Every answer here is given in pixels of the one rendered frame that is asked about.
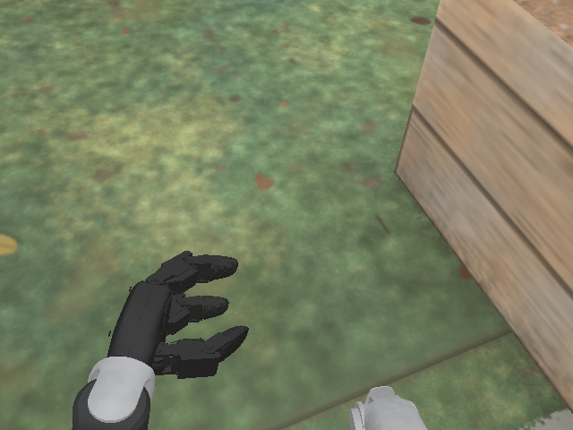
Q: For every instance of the robot left hand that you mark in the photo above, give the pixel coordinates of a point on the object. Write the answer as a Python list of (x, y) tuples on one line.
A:
[(158, 307)]

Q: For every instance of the right robot thigh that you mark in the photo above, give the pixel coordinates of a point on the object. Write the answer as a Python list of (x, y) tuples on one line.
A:
[(388, 412)]

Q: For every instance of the left robot forearm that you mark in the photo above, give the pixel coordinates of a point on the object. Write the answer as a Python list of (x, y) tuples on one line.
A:
[(116, 397)]

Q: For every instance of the right robot shin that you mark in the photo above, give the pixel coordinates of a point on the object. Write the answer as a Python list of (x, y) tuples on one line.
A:
[(382, 391)]

